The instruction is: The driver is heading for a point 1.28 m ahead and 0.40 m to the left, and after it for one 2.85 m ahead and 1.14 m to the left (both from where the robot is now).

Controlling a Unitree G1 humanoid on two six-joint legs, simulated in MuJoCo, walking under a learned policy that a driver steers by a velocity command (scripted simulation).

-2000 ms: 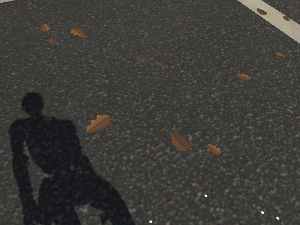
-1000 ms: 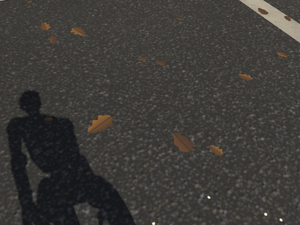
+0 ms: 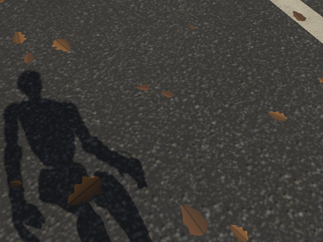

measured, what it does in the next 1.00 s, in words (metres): walks ahead, turning left: right foot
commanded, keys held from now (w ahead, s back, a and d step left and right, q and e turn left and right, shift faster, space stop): w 0.42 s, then w+q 0.58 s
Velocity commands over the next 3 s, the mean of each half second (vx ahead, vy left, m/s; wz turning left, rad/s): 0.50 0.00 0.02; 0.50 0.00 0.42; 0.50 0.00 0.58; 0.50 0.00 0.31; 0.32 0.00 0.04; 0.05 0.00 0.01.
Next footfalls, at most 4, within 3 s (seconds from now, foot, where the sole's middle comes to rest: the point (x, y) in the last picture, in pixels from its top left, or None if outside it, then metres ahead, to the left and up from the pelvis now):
0.48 right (198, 241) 0.44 -0.11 -0.76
1.04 left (149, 182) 0.69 0.09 -0.76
1.60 right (148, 114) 1.07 0.11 -0.76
2.12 left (86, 107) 1.11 0.43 -0.76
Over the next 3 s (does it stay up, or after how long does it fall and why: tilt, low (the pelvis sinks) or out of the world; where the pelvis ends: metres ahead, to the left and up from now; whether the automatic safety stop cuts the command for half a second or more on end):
stays up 1.19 0.38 0.02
